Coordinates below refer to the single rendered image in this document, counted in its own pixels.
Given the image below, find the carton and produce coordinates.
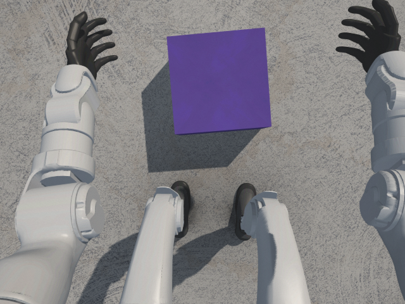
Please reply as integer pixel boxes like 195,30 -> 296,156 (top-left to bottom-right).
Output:
166,28 -> 271,136

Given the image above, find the robot left forearm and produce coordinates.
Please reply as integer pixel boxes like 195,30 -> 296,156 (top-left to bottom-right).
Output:
15,65 -> 100,241

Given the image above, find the robot left hand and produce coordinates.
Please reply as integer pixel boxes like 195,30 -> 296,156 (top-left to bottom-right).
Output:
65,11 -> 118,80

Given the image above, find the right robot thigh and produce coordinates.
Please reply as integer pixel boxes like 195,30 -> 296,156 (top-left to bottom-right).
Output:
246,198 -> 311,304

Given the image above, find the robot right hand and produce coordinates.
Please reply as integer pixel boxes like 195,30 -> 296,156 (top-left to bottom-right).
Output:
335,0 -> 401,73

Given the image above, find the robot left shin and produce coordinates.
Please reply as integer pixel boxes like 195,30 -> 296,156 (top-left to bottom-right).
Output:
144,187 -> 181,212

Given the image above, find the robot right forearm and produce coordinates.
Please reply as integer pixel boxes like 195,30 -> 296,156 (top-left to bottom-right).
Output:
365,51 -> 405,173

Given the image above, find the robot left upper arm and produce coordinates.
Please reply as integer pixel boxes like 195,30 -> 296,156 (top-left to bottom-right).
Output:
0,182 -> 105,304

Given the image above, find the robot right upper arm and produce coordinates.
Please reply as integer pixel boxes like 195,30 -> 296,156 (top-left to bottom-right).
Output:
359,169 -> 405,301

